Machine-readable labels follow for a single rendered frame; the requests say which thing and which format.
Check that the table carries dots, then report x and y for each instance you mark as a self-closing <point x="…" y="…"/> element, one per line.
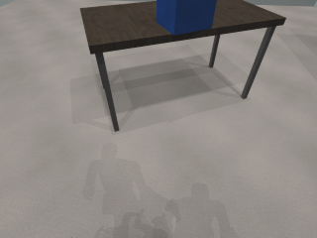
<point x="125" y="26"/>

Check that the carton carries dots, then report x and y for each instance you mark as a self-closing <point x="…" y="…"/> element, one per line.
<point x="185" y="16"/>

